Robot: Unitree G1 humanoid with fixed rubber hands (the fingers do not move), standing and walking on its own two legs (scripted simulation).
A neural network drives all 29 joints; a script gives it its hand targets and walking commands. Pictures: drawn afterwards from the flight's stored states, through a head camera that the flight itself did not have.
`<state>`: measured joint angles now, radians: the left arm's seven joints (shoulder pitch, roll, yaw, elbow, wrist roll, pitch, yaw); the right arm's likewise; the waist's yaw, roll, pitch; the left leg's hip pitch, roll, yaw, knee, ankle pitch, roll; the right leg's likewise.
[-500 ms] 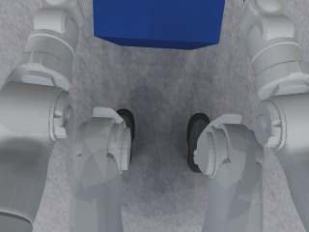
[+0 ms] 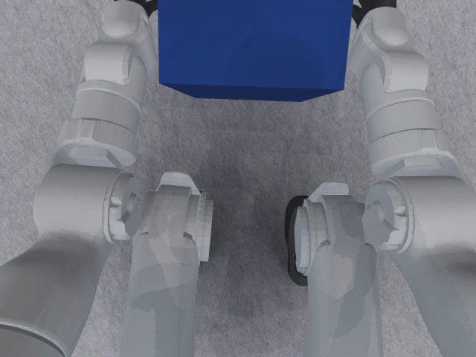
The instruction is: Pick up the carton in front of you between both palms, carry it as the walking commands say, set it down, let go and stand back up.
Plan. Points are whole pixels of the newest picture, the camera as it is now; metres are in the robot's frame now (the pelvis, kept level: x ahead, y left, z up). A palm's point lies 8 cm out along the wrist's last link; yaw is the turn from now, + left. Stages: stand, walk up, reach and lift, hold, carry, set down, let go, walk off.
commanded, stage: reach and lift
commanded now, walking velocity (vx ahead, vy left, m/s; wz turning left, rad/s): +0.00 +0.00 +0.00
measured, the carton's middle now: (252, 25) +0.54 +0.02 -0.21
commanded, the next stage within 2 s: none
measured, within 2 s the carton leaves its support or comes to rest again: neither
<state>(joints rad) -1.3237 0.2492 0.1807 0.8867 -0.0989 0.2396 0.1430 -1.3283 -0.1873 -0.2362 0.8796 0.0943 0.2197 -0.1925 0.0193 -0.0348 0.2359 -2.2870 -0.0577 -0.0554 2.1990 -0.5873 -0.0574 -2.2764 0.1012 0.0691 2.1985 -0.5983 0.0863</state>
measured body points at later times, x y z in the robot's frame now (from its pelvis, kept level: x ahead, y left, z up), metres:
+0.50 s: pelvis -0.01 -0.01 +0.12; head +0.25 +0.01 +0.48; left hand +0.50 +0.17 +0.05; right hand +0.51 -0.13 +0.05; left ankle +0.11 +0.13 -0.33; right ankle +0.11 -0.13 -0.33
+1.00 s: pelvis +0.04 -0.01 +0.26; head +0.20 +0.01 +0.68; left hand +0.45 +0.17 +0.21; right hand +0.46 -0.14 +0.21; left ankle +0.10 +0.13 -0.33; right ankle +0.10 -0.13 -0.33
